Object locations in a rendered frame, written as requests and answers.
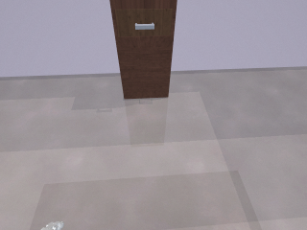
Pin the drawer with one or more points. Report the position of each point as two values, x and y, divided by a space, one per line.
127 18

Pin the handle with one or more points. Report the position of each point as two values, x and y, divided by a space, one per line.
144 26

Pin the cabinet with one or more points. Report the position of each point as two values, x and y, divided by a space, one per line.
145 61

